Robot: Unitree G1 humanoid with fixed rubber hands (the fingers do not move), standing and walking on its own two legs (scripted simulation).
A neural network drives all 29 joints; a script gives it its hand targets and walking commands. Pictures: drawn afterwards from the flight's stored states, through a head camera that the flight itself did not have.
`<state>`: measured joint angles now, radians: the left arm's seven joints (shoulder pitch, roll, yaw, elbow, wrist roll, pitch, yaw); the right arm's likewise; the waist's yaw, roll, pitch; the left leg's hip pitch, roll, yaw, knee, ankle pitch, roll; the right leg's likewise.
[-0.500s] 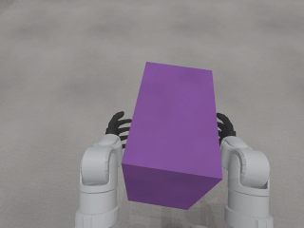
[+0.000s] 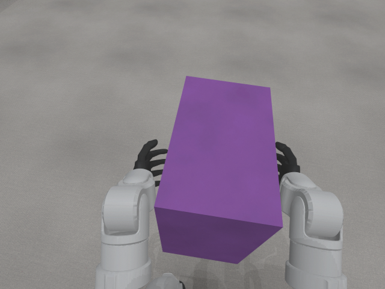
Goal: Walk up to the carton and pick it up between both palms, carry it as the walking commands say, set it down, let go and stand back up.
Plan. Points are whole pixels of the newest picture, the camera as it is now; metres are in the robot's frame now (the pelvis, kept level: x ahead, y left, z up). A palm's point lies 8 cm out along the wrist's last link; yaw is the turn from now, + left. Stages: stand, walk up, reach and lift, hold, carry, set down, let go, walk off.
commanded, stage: carry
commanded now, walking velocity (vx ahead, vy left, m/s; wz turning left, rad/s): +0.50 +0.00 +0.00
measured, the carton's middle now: (213, 174) +0.34 -0.01 +0.03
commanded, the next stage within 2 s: none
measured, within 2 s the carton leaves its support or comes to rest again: neither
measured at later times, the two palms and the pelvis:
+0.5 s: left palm (172, 76) +0.60 +0.09 +0.09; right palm (271, 81) +0.60 -0.17 +0.08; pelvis +0.30 -0.03 +0.01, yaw +0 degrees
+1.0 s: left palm (181, 12) +0.98 +0.08 +0.09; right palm (254, 13) +0.97 -0.18 +0.09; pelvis +0.68 -0.04 +0.02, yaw -1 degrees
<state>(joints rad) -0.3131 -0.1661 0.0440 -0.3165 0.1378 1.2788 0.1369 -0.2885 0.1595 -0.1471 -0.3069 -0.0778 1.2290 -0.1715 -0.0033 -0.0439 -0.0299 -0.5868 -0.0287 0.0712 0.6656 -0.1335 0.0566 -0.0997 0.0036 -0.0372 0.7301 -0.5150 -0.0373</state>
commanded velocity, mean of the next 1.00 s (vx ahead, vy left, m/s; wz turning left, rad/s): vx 0.50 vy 0.00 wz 0.00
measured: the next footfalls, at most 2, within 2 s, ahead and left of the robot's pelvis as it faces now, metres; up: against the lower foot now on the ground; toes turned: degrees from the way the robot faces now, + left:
right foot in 0.24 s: +0.18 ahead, -0.12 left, +0.00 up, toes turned -3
left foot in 0.52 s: +0.39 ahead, +0.07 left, +0.00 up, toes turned +2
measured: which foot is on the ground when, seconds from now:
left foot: down 0.00-0.26, up 0.28-0.50, down 0.52-0.82, up 0.84-1.00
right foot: down 0.00-0.00, up 0.02-0.22, down 0.24-0.58, up 0.60-0.78, down 0.80-1.00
